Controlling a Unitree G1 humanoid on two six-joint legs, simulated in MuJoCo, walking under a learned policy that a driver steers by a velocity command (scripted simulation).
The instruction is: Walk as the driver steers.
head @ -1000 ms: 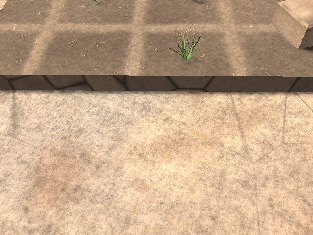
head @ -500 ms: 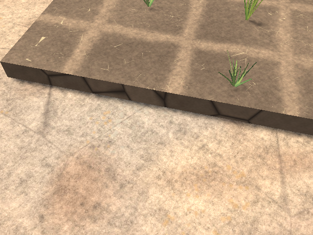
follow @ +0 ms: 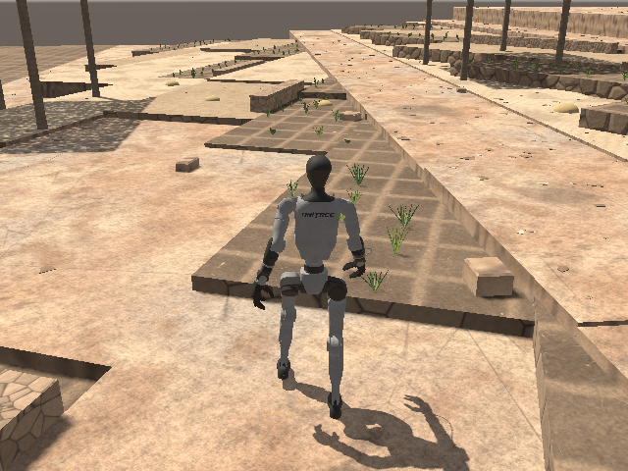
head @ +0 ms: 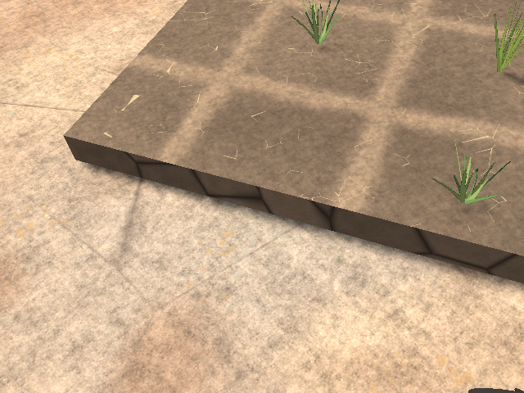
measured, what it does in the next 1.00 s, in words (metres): walks ahead: left foot, then right foot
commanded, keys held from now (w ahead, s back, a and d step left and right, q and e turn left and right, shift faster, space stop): w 0.04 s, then w+e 0.12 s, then e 0.08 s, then no key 0.76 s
